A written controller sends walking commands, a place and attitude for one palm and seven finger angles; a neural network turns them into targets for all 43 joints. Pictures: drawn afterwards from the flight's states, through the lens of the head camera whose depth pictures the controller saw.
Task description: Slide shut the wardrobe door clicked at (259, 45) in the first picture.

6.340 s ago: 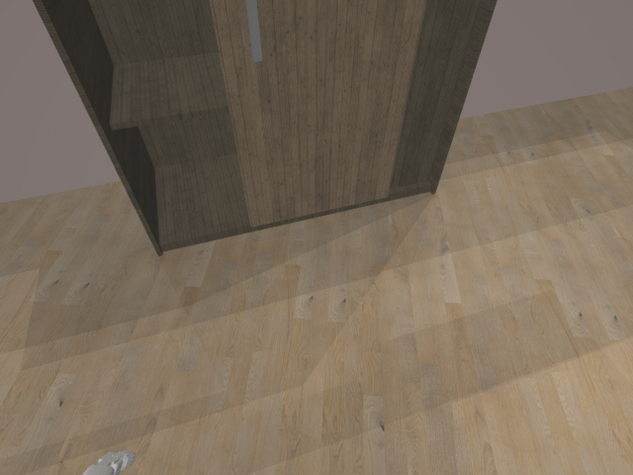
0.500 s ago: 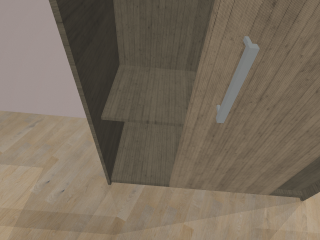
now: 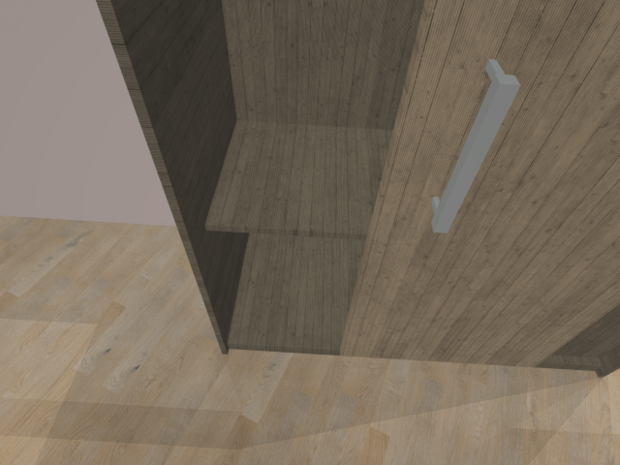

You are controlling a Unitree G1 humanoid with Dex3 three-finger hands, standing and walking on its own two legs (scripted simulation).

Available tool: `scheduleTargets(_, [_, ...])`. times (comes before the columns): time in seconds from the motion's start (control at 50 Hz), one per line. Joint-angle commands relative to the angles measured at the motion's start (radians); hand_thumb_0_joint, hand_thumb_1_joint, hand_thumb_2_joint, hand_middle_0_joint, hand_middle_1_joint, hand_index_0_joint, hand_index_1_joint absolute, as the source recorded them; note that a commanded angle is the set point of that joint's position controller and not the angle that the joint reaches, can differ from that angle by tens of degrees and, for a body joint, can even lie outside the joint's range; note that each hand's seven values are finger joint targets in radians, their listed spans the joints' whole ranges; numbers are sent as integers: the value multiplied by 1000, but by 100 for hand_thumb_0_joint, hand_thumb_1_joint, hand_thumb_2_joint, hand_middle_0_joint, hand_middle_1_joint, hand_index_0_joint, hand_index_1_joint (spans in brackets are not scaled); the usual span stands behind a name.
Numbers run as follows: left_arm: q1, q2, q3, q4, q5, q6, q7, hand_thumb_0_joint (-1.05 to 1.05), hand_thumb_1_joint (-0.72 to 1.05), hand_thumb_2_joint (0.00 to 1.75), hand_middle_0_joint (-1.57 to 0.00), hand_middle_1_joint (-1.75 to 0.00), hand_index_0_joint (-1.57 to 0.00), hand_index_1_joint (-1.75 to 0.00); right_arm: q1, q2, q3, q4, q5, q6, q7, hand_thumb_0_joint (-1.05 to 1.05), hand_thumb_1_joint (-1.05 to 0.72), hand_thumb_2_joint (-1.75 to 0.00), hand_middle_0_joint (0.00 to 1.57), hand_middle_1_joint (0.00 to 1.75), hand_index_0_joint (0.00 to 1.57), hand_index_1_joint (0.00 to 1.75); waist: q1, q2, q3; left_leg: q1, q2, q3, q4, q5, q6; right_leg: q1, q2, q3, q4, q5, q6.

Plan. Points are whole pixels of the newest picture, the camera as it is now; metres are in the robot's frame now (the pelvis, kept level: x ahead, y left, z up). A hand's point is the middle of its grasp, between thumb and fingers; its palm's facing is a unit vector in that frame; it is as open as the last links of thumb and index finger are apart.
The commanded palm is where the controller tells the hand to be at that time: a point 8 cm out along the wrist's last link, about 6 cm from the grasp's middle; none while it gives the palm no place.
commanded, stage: look again from close up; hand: right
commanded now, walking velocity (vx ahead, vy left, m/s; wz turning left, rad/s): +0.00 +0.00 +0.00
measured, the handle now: (463, 157) +0.52 -0.19 +0.13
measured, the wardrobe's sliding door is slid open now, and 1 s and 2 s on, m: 0.37 0.37 0.37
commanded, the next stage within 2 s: raise the hand with hooked fingers in 0.06 s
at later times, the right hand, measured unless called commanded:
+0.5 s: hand (471, 434) +0.18 -0.17 +0.00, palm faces +0.00 +1.00 -0.02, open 8.1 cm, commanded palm +0.12 -0.24 -0.02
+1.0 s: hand (540, 440) +0.17 -0.23 +0.03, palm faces +0.05 +1.00 -0.08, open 11.1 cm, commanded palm +0.13 -0.29 +0.04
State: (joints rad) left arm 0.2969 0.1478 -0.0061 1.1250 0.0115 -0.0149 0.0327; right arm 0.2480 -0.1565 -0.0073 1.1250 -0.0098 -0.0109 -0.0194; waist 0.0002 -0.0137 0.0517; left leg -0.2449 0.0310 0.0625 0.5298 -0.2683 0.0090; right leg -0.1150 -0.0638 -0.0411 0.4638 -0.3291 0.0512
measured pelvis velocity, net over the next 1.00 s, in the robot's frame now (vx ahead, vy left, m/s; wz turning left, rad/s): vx -0.06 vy -0.01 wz -0.06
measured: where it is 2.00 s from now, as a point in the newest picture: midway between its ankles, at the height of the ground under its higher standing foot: outside the picture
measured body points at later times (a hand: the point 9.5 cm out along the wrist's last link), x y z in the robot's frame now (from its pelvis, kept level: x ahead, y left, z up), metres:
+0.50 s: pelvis -0.04 +0.00 -0.05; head -0.01 -0.01 +0.39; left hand +0.16 +0.27 -0.09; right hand +0.17 -0.22 +0.01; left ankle +0.01 +0.11 -0.74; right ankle -0.05 -0.15 -0.74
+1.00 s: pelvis -0.06 -0.01 -0.05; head -0.02 -0.01 +0.40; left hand +0.10 +0.21 -0.13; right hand +0.16 -0.29 +0.04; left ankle +0.01 +0.11 -0.74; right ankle -0.05 -0.15 -0.74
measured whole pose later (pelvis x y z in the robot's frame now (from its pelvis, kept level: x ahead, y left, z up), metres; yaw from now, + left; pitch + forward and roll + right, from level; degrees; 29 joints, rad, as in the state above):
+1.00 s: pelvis -0.06 -0.01 -0.05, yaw -3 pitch +6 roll +1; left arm 0.29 0.22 -0.06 0.64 -0.03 -0.36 0.08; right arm 0.30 -0.31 -0.25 -0.07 0.31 -0.18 0.27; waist 0.02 -0.02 -0.03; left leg -0.66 0.05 0.07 0.91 -0.35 0.00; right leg -0.61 -0.04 0.04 0.96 -0.46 0.03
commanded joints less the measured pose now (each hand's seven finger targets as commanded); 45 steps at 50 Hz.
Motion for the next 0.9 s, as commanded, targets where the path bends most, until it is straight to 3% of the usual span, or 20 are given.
scheduleTargets(0.0, [82, 75, 11, -18, 4, -15, 3, 0, 90, 90, -20, -30, -20, -30, 51, -111, -23, -32, 0, -16, -8, 0, -90, -90, 20, 30, 20, 30, -3, 14, -14, 63, 82, -87, -94, 218, 30, -73, -32, 26, -75, 183, -61])
scheduleTargets(0.12, [86, 68, 11, -12, 4, -15, 4, 0, 90, 90, -20, -30, -20, -30, 57, -104, -22, -26, -1, -15, -8, 0, -90, -90, 20, 30, 20, 30, -4, 15, 9, 54, 82, -80, -96, 211, 29, -80, -34, 26, -81, 179, -62])
scheduleTargets(0.14, [-10, 154, 19, -125, 10, 2, -4, 0, 90, 90, -20, -30, -20, -30, 70, -228, -2, -96, -3, -30, -10, 0, -90, -90, 20, 30, 20, 30, 4, 119, 119, 37, 29, -67, -89, 269, 19, -163, -7, 48, -50, 212, -74])
scheduleTargets(0.16, [-73, 274, 30, -444, -41, -185, 35, 0, 90, 90, -20, -30, -20, -30, -633, -351, -134, -1475, 194, -195, -22, 0, -88, -89, 20, 32, 20, 32, 94, -162, -395, 120, -6, -75, -72, 372, 3, 34, 63, -39, -11, 369, -93])
scheduleTargets(0.18, [-46, 221, 19, -390, -41, -263, 58, 0, 90, 90, -20, -30, -20, -30, -131, -271, -107, -1287, 145, -109, -62, 0, -85, -88, 20, 33, 20, 33, 6, -274, -437, 153, -6, -37, -7, 318, 23, 72, 46, -51, -33, 475, -78])
scheduleTargets(0.2, [-100, 167, 22, -352, -57, -296, 57, 0, 90, 90, -20, -30, -20, -30, 138, 2, 17, -1018, 161, 3, -79, 0, -83, -87, 21, 34, 21, 34, 27, -123, -196, 60, -6, 14, -24, 253, 14, -75, 22, -22, -27, 425, -60])
scheduleTargets(0.24, [-73, 205, 59, -381, -64, -342, 59, 0, 90, 90, -20, -30, -20, -30, 108, -3, -23, -1043, 174, -27, -58, 0, -78, -85, 21, 37, 21, 37, 78, 141, 8, -59, -12, 41, -38, 197, -10, -215, 44, 28, 16, 271, -80])
scheduleTargets(0.26, [-61, 229, 70, -428, -42, -379, 44, 0, 90, 90, -20, -30, -20, -30, 22, -50, -37, -1166, 179, -100, -42, 0, -76, -84, 21, 39, 21, 39, 88, 175, -68, -115, 1, 28, -4, 123, -22, -235, 60, 39, 74, 196, -83])
scheduleTargets(0.28, [-45, 224, 89, -439, -25, -397, 35, 0, 90, 90, -20, -30, -20, -30, 93, -112, -127, -1179, 174, -160, -21, 0, -74, -83, 21, 40, 21, 40, 36, 133, -185, -97, 0, 18, 35, 100, -18, -260, 73, 29, 110, 188, -77])
scheduleTargets(0.3, [-69, 213, 98, -471, -19, -412, 17, 0, 90, 90, -20, -30, -20, -30, 223, -92, -136, -1156, 184, -210, 12, 0, -71, -82, 21, 42, 21, 42, -4, 129, -213, -95, 3, 14, 80, 102, -14, -311, 76, 28, 146, 185, -67])
scheduleTargets(0.34, [-104, 193, 109, -523, -26, -423, -20, 0, 90, 90, -20, -30, -20, -30, 373, -39, -160, -1053, 220, -326, 104, 0, -67, -80, 22, 45, 22, 45, -45, 168, -181, -128, 11, -6, 167, 116, -1, -445, 77, 29, 227, 157, -50])
scheduleTargets(0.36, [-120, 191, 109, -542, -22, -427, -39, 0, 90, 90, -20, -30, -20, -30, 397, -6, -143, -1049, 245, -404, 160, 0, -64, -79, 22, 47, 22, 47, -49, 157, -176, -166, 15, -11, 233, 128, 1, -509, 78, 24, 283, 134, -40])
scheduleTargets(0.42, [-154, 210, 131, -603, -11, -415, -80, 0, 90, 90, -20, -30, -20, -30, 388, -98, -224, -1067, 250, -597, 301, 0, -57, -76, 22, 51, 22, 51, -64, 66, -254, -271, 18, -51, 385, 108, 21, -640, 86, 16, 442, 85, -36])
scheduleTargets(0.44, [-153, 212, 137, -627, -16, -403, -84, 0, 90, 90, -20, -30, -20, -30, 386, -134, -253, -1090, 241, -579, 314, 0, -55, -75, 22, 53, 22, 53, -81, 16, -266, -281, 15, -61, 384, 75, 29, -648, 91, 4, 448, 70, -44])
scheduleTargets(0.52, [-162, 222, 112, -746, -32, -366, -39, 0, 90, 90, -20, -30, -20, -30, 156, -169, -233, -1378, 280, -438, 288, 0, -46, -71, 23, 58, 23, 58, -30, 6, -288, -337, 8, -83, 331, -177, 3, -653, 95, 16, 455, -82, -62])
scheduleTargets(0.6, [-134, 220, 80, -720, -30, -383, 11, 0, 90, 90, -20, -30, -20, -30, -23, -202, -221, -1576, 279, -463, 233, 0, -36, -67, 24, 64, 24, 64, 20, -71, -316, -396, -16, -52, 347, -171, 0, -600, 77, 63, 468, -83, -67])
scheduleTargets(0.64, [-118, 229, 68, -690, -31, -399, 26, 0, 90, 90, -20, -30, -20, -30, -66, -190, -182, -1572, 276, -470, 245, 0, -32, -65, 24, 68, 24, 68, 52, -43, -328, -408, -26, -43, 348, -165, -6, -589, 70, 77, 473, -83, -69])
scheduleTargets(0.74, [-136, 236, 36, -663, -53, -415, 56, 0, 90, 90, -20, -30, -20, -30, -57, -238, -213, -1422, 288, -342, 304, 0, -20, -60, 25, 75, 25, 75, 38, -43, -270, -355, -23, -53, 265, -304, -10, -601, 74, 91, 397, -206, -61])
scheduleTargets(0.8, [-153, 225, 24, -675, -54, -411, 63, 0, 90, 90, -20, -30, -20, -30, -28, -279, -284, -1397, 308, -249, 302, 0, -13, -57, 25, 80, 25, 80, 3, -2, -281, -282, -14, -54, 221, -328, -16, -579, 83, 94, 349, -206, -57])
scheduleTargets(0.88, [-160, 215, 17, -678, -51, -411, 62, 0, 90, 90, -20, -30, -20, -30, -7, -288, -336, -1401, 338, -219, 283, 0, -4, -53, 26, 86, 26, 86, -18, 15, -262, -236, -18, -42, 193, -288, -15, -546, 85, 93, 308, -151, -53])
